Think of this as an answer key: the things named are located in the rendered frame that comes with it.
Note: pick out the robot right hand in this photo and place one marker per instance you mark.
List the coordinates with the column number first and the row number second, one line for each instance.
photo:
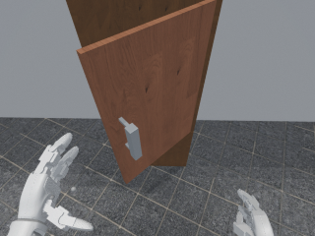
column 257, row 222

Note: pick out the handle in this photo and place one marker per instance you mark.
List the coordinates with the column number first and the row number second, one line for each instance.
column 133, row 139

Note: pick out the cupboard door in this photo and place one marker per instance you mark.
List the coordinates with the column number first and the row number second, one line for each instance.
column 150, row 76

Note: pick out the robot left forearm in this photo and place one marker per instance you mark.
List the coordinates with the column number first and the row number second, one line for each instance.
column 27, row 227

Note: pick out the robot left hand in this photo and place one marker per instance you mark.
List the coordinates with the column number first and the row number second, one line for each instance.
column 44, row 182

